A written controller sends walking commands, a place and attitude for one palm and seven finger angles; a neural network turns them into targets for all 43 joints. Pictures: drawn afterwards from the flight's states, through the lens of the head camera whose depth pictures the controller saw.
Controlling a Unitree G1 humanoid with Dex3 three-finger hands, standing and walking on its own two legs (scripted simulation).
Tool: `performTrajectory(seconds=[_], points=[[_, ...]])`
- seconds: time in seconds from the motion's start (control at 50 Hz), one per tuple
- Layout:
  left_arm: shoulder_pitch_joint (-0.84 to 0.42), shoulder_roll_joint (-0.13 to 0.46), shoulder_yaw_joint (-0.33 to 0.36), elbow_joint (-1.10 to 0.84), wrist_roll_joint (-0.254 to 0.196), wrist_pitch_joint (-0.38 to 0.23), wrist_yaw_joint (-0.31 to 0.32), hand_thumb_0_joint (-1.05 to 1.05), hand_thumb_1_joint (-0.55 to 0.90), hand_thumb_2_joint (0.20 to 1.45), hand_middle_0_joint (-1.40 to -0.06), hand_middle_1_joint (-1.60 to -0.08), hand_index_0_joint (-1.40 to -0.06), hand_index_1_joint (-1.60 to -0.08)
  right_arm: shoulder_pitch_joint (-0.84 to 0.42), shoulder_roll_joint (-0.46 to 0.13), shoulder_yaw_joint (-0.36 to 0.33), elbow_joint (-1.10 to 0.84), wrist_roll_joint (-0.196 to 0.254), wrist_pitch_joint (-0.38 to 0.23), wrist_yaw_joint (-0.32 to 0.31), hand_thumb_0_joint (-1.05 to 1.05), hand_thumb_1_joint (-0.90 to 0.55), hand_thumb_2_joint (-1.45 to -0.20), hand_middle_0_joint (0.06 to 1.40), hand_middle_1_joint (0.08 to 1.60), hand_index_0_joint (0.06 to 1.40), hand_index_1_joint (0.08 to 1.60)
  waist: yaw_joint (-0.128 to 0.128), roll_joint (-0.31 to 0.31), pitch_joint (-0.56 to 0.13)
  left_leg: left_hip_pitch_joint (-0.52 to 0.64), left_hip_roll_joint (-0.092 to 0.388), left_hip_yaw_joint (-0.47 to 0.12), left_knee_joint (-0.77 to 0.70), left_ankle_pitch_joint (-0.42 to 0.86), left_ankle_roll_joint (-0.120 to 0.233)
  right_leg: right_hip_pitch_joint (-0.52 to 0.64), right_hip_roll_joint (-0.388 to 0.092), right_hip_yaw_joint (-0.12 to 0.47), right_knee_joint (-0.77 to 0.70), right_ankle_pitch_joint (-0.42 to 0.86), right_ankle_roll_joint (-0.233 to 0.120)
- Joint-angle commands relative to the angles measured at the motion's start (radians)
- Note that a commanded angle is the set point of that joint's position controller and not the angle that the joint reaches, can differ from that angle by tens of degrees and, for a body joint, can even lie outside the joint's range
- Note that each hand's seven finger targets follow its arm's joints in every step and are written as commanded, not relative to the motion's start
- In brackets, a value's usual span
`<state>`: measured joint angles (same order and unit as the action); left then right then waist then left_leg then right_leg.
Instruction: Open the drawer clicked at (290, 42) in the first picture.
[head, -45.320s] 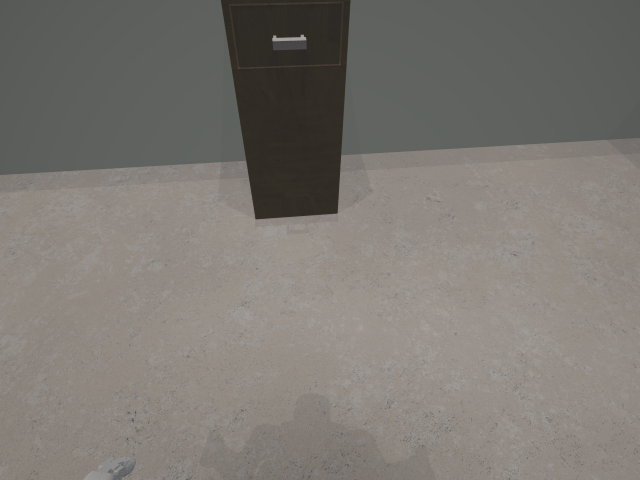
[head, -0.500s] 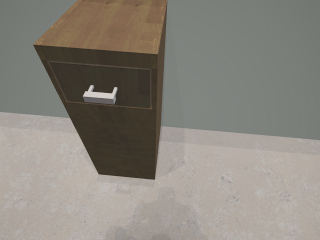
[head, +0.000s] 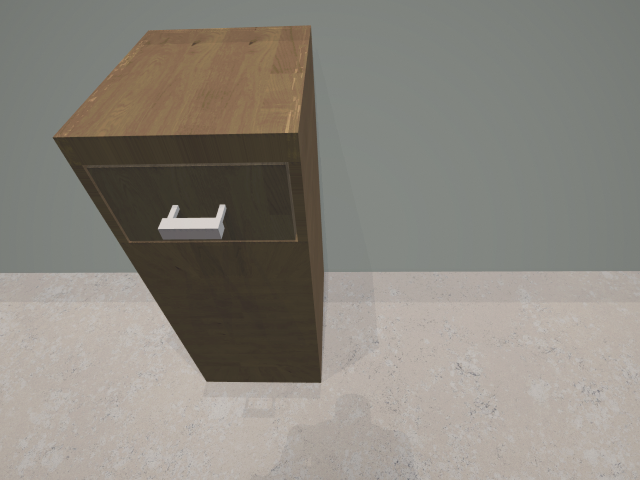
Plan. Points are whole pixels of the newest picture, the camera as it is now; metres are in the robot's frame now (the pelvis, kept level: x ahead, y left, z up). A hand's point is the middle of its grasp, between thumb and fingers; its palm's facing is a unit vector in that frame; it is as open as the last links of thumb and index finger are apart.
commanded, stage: look again from close up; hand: left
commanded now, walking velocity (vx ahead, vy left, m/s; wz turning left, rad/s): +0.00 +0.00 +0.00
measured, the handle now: (195, 219) +0.52 +0.25 +0.01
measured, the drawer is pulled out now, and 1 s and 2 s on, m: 0.00 0.00 0.00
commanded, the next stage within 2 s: raise the hand with hooked fingers in 0.12 s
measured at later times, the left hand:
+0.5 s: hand (186, 414) +0.20 +0.18 -0.02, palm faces +0.00 -0.40 -0.92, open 7.9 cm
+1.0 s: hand (154, 382) +0.23 +0.22 +0.02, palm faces +0.09 -0.05 -1.00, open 10.7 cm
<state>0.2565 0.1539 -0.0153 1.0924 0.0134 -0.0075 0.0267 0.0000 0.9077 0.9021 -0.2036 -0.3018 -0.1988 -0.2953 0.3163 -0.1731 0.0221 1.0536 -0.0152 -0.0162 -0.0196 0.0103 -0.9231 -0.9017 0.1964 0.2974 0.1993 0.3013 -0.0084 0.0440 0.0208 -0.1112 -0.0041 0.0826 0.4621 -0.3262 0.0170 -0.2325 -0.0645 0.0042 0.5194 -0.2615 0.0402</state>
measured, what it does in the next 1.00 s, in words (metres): shifts its weight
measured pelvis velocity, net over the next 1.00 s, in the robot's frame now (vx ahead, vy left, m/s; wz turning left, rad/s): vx -0.04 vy -0.04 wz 0.02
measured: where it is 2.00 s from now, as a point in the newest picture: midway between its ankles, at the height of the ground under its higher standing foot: outside the picture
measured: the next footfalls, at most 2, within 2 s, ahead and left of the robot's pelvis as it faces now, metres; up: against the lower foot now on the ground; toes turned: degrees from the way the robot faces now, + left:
none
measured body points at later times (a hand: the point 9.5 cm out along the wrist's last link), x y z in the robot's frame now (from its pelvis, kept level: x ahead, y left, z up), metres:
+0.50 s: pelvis -0.02 -0.04 -0.02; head -0.01 -0.07 +0.43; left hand +0.20 +0.20 +0.03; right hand +0.16 -0.29 -0.10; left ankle -0.05 +0.10 -0.74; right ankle +0.01 -0.15 -0.74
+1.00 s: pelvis -0.04 -0.04 -0.03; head -0.01 -0.08 +0.42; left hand +0.22 +0.22 +0.07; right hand +0.16 -0.23 -0.14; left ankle -0.05 +0.10 -0.74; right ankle +0.01 -0.15 -0.74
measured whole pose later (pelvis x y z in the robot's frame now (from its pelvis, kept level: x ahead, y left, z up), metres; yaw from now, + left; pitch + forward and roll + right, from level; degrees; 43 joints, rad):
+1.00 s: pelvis -0.04 -0.04 -0.03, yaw +1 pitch +6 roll +2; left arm 0.12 0.40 -0.02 0.07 0.98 0.08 0.31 0.00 0.18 0.60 -0.27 -0.76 -0.27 -0.76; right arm 0.13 -0.17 0.03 0.60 -0.03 0.08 -0.02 0.01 -0.90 -0.90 0.20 0.30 0.20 0.30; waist 0.05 0.06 -0.05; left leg -0.45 0.04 0.05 0.74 -0.39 -0.03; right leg -0.56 -0.03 -0.02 0.78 -0.32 -0.02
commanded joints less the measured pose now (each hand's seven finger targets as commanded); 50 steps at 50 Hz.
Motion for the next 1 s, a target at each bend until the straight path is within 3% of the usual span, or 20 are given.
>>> performTrajectory(seconds=[0.0,0.18,0.2,0.22,0.24,0.26,0.28,0.3,0.32,0.34,0.38,0.42,0.46,0.5,0.58,0.66,0.72,0.78,0.9,0.98], points=[[0.057,0.115,0.027,-0.026,-0.006,-0.012,0.009,0.0,0.9,0.9,-0.2,-0.3,-0.2,-0.3,0.06,-0.1,-0.021,-0.016,0.0,-0.022,-0.009,0.0,-0.9,-0.9,0.2,0.3,0.2,0.3,0.009,-0.044,0.024,-0.08,0.11,-0.082,-0.113,0.266,0.018,0.064,-0.031,0.027,-0.047,0.231,-0.066],[0.047,0.106,0.03,-0.008,-0.005,-0.015,0.009,0.0,0.9,0.9,-0.2,-0.3,-0.2,-0.3,0.065,-0.077,-0.024,0.029,0.0,-0.017,-0.013,0.0,-0.9,-0.9,0.2,0.3,0.2,0.3,0.008,-0.04,0.032,-0.057,0.111,-0.066,-0.106,0.262,0.009,0.066,-0.035,0.034,-0.063,0.294,-0.072],[0.124,0.14,0.035,0.024,0.001,-0.026,0.052,0.0,0.9,0.9,-0.2,-0.3,-0.2,-0.3,-0.029,-0.128,-0.042,-0.039,0.013,-0.017,-0.004,0.0,-0.9,-0.9,0.2,0.3,0.2,0.3,0.041,-0.24,0.063,-0.166,0.142,-0.04,0.091,0.338,-0.017,0.073,-0.088,0.06,-0.044,0.653,-0.052],[-0.702,0.495,0.061,-1.423,0.221,-0.198,0.054,0.0,0.877,0.89,-0.202,-0.315,-0.202,-0.315,-0.07,-0.268,-0.046,-0.344,0.056,-0.162,-0.054,0.0,-0.9,-0.9,0.2,0.3,0.2,0.3,-0.027,0.07,-0.429,0.081,0.005,-0.064,-0.035,0.547,0.031,0.154,0.031,0.121,0.04,0.599,-0.093],[-0.191,0.398,0.08,-1.113,0.241,-0.097,0.119,0.0,0.853,0.88,-0.203,-0.33,-0.203,-0.33,-0.125,-0.184,-0.056,-0.326,0.024,-0.26,-0.085,0.0,-0.9,-0.9,0.2,0.3,0.2,0.3,0.054,0.215,-0.345,0.102,0.027,-0.043,-0.065,0.703,0.027,0.076,0.057,0.026,0.071,0.328,-0.112],[-0.147,0.312,0.059,-1.074,0.196,-0.032,0.174,0.0,0.83,0.87,-0.205,-0.345,-0.205,-0.345,-0.14,-0.185,-0.071,-0.257,0.044,-0.281,-0.086,0.0,-0.9,-0.9,0.2,0.3,0.2,0.3,0.039,0.248,-0.267,0.038,0.041,-0.044,-0.031,0.585,-0.015,-0.002,0.054,-0.005,0.042,0.159,-0.1],[0.105,0.106,-0.056,-0.958,0.229,0.048,0.178,0.0,0.807,0.86,-0.207,-0.36,-0.207,-0.36,-0.127,-0.135,-0.055,-0.269,0.055,-0.282,-0.084,0.0,-0.9,-0.9,0.2,0.3,0.2,0.3,0.019,0.127,-0.193,-0.042,0.051,-0.056,-0.044,0.524,-0.024,-0.05,0.061,-0.026,0.038,0.127,-0.083],[-0.048,0.152,-0.057,-1.127,0.278,0.032,0.18,0.0,0.783,0.85,-0.208,-0.375,-0.208,-0.375,-0.192,-0.16,-0.049,-0.354,0.048,-0.292,-0.076,0.0,-0.9,-0.9,0.2,0.3,0.2,0.3,0.022,0.064,-0.075,-0.114,0.035,-0.078,-0.033,0.396,-0.015,-0.079,0.055,0.005,0.006,0.146,-0.084],[-0.019,0.262,0.022,-1.126,0.377,0.014,0.205,0.0,0.76,0.84,-0.21,-0.39,-0.21,-0.39,-0.184,-0.194,-0.061,-0.363,0.026,-0.281,-0.075,0.0,-0.9,-0.9,0.2,0.3,0.2,0.3,0.005,-0.006,-0.128,-0.135,0.019,-0.074,0.001,0.314,0.0,-0.107,0.064,0.01,0.007,0.103,-0.087],[0.016,0.262,0.01,-1.115,0.468,0.007,0.227,0.0,0.737,0.83,-0.212,-0.405,-0.212,-0.405,-0.191,-0.19,-0.061,-0.405,0.006,-0.266,-0.069,0.0,-0.9,-0.9,0.2,0.3,0.2,0.3,0.01,-0.075,-0.072,-0.206,-0.002,-0.067,0.024,0.239,0.004,-0.16,0.07,0.003,0.009,0.04,-0.086],[0.175,0.26,0.043,-1.043,0.621,0.013,0.262,0.0,0.69,0.81,-0.215,-0.435,-0.215,-0.435,-0.191,-0.18,-0.084,-0.476,-0.003,-0.22,-0.043,0.0,-0.9,-0.9,0.2,0.3,0.2,0.3,0.064,-0.187,-0.126,-0.277,-0.019,-0.049,0.063,0.193,-0.005,-0.158,0.076,0.013,0.026,-0.071,-0.088],[0.366,0.215,0.019,-0.954,0.767,0.006,0.288,0.0,0.643,0.79,-0.218,-0.465,-0.218,-0.465,-0.227,-0.18,-0.097,-0.529,-0.021,-0.154,-0.009,0.0,-0.9,-0.9,0.2,0.3,0.2,0.3,0.112,-0.245,-0.051,-0.388,-0.024,-0.036,0.086,0.109,-0.019,-0.196,0.077,0.045,0.025,-0.137,-0.097],[0.408,0.217,0.022,-0.966,0.887,-0.022,0.3,0.0,0.597,0.77,-0.222,-0.495,-0.222,-0.495,-0.256,-0.175,-0.104,-0.579,-0.019,-0.084,0.027,0.0,-0.9,-0.9,0.2,0.3,0.2,0.3,0.148,-0.276,-0.056,-0.437,-0.033,-0.025,0.104,0.089,-0.025,-0.175,0.07,0.1,0.026,-0.113,-0.111],[0.338,0.259,0.038,-1.081,0.97,-0.059,0.324,0.0,0.55,0.75,-0.225,-0.525,-0.225,-0.525,-0.309,-0.178,-0.097,-0.629,-0.017,-0.043,0.047,0.0,-0.9,-0.9,0.2,0.3,0.2,0.3,0.161,-0.22,-0.137,-0.441,-0.046,-0.015,0.135,0.101,-0.017,-0.142,0.06,0.112,0.065,-0.051,-0.116],[0.058,0.36,0.098,-1.246,1.094,-0.091,0.407,0.0,0.457,0.71,-0.232,-0.585,-0.232,-0.585,-0.324,-0.171,-0.101,-0.665,-0.045,-0.002,0.049,0.0,-0.9,-0.9,0.2,0.3,0.2,0.3,0.116,-0.112,-0.228,-0.428,-0.067,-0.021,0.209,0.049,0.004,-0.2,0.06,0.14,0.103,-0.054,-0.102],[-0.256,0.452,0.153,-1.443,1.112,-0.181,0.497,0.0,0.363,0.67,-0.238,-0.645,-0.238,-0.645,-0.305,-0.14,-0.101,-0.655,-0.081,0.005,0.025,0.0,-0.9,-0.9,0.2,0.3,0.2,0.3,0.054,-0.015,-0.377,-0.323,-0.067,-0.054,0.345,0.055,0.013,-0.337,0.047,0.163,0.168,-0.066,-0.098],[-0.244,0.434,0.129,-1.413,1.068,-0.225,0.521,0.0,0.293,0.64,-0.243,-0.69,-0.243,-0.69,-0.29,-0.14,-0.105,-0.642,-0.081,-0.004,0.015,0.0,-0.9,-0.9,0.2,0.3,0.2,0.3,0.021,0.041,-0.368,-0.273,-0.062,-0.062,0.393,0.033,0.015,-0.419,0.044,0.156,0.16,-0.098,-0.101],[-0.256,0.442,0.135,-1.315,1.04,-0.159,0.516,0.0,0.223,0.61,-0.248,-0.735,-0.248,-0.735,-0.302,-0.144,-0.095,-0.629,-0.076,0.008,0.01,0.0,-0.9,-0.9,0.2,0.3,0.2,0.3,0.01,0.003,-0.348,-0.326,-0.054,-0.062,0.363,0.027,0.014,-0.355,0.052,0.115,0.152,-0.065,-0.091],[-0.156,0.409,0.08,-1.163,0.971,0.1,0.346,0.0,0.083,0.55,-0.258,-0.825,-0.258,-0.825,-0.364,-0.146,-0.062,-0.644,-0.015,0.036,-0.021,0.0,-0.9,-0.9,0.2,0.3,0.2,0.3,0.087,-0.123,-0.31,-0.381,-0.038,-0.031,0.181,0.065,0.009,-0.059,0.053,0.063,0.072,0.041,-0.067],[-0.07,0.411,0.07,-1.199,0.92,0.116,0.194,0.0,-0.01,0.51,-0.265,-0.885,-0.265,-0.885,-0.356,-0.162,-0.039,-0.647,-0.004,0.033,-0.03,0.0,-0.9,-0.9,0.2,0.3,0.2,0.3,0.105,-0.183,-0.234,-0.352,-0.025,-0.03,0.098,0.08,0.013,0.016,0.04,0.04,0.037,0.037,-0.061]])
